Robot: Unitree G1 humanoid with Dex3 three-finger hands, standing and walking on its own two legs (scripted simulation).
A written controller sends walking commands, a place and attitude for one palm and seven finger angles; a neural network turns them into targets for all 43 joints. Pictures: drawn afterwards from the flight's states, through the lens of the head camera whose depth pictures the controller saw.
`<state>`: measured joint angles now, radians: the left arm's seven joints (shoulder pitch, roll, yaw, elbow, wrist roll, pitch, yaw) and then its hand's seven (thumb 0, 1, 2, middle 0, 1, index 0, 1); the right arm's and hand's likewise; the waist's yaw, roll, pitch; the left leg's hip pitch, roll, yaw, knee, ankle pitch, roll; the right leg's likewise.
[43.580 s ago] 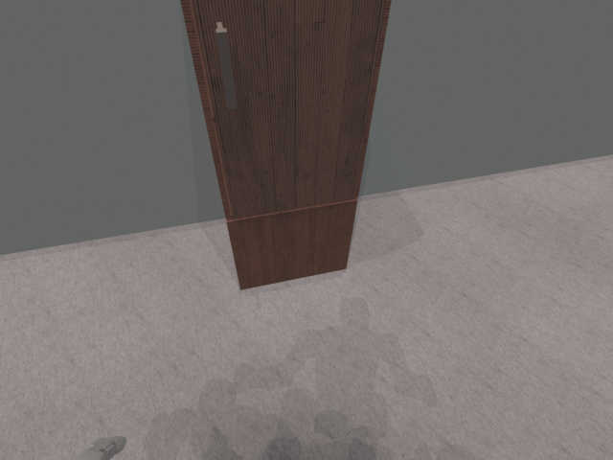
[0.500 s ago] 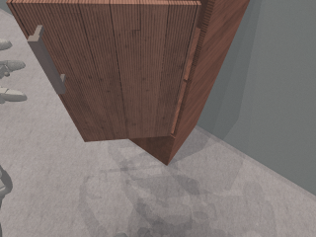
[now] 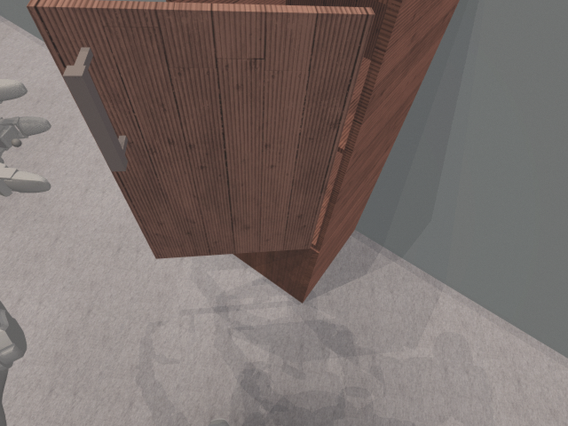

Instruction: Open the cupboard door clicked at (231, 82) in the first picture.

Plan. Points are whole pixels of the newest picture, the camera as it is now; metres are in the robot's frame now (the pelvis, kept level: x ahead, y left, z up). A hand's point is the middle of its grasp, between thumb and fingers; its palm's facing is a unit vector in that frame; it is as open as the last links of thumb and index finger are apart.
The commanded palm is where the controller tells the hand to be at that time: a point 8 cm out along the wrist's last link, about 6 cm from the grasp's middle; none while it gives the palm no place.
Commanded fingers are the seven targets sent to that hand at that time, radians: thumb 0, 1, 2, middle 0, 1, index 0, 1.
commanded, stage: move the hooked fingers beside the handle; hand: left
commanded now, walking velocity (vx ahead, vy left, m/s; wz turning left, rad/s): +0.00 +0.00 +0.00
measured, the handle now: (103, 114) +0.49 +0.24 +0.15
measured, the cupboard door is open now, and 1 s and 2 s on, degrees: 42 42 42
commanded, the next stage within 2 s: slide the fingers in behind the handle in 0.64 s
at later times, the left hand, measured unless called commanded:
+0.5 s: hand (35, 132) +0.45 +0.30 +0.16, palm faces +0.12 -0.99 +0.00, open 14.0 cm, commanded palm +0.42 +0.35 +0.15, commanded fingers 0.00 -0.50 0.30 -0.30 -1.20 -0.30 -1.20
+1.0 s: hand (49, 141) +0.44 +0.29 +0.15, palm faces +0.07 -1.00 +0.01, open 14.0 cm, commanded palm +0.41 +0.33 +0.15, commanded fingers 0.00 -0.50 0.30 -0.30 -1.20 -0.30 -1.20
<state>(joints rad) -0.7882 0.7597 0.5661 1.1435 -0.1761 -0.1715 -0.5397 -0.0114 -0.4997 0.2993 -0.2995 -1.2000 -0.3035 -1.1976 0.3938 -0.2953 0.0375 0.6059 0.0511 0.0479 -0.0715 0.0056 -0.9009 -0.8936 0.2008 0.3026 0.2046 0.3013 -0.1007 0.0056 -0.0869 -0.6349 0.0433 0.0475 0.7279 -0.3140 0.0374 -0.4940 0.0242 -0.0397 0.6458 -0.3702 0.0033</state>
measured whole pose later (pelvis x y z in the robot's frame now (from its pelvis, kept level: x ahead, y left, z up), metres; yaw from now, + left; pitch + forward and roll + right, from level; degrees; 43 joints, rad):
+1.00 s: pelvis -0.01 -0.01 +0.00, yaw +1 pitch +12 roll -2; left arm -0.84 0.70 0.48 1.14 -0.17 -0.19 -0.50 -0.01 -0.50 0.30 -0.30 -1.20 -0.30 -1.20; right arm 0.37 -0.30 0.04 0.62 0.05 0.03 -0.09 0.01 -0.90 -0.89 0.20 0.30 0.20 0.30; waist -0.10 0.02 -0.07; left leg -0.65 0.04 0.03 0.73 -0.30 0.02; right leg -0.51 0.03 -0.06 0.67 -0.37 -0.01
